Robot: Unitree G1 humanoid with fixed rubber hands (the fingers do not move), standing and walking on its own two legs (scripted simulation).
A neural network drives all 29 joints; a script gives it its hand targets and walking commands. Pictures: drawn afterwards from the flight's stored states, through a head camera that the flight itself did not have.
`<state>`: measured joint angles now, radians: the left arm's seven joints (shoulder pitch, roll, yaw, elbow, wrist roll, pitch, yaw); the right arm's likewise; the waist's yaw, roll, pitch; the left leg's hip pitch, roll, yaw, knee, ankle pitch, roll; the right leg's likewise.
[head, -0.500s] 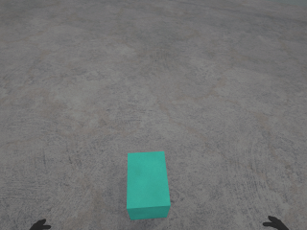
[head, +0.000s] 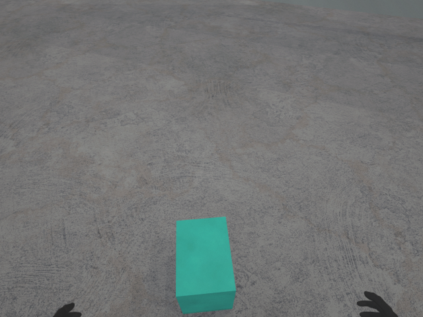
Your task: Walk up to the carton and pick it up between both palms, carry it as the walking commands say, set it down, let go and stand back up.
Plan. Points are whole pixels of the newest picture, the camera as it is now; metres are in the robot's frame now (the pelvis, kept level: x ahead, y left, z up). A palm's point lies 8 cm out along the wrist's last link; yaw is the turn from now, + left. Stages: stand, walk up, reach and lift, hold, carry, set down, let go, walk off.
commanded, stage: walk up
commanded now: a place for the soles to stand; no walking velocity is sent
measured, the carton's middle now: (204, 265) +0.46 +0.04 -0.64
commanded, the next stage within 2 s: reach and lift in 0.90 s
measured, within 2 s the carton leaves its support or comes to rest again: neither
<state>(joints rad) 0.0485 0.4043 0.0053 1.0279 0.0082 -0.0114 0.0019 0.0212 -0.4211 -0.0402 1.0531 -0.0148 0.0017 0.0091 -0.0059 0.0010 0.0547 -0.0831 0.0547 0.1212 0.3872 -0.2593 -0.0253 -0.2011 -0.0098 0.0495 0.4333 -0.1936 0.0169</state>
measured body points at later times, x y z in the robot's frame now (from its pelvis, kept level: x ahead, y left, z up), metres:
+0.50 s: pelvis +0.00 +0.00 +0.00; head +0.01 +0.00 +0.45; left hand +0.11 +0.33 -0.11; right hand +0.11 -0.33 -0.11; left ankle -0.03 +0.13 -0.74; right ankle +0.03 -0.13 -0.74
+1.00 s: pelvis -0.01 +0.01 -0.01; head +0.02 +0.00 +0.44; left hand +0.14 +0.33 -0.09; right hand +0.13 -0.31 -0.11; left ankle -0.03 +0.13 -0.74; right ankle +0.03 -0.13 -0.74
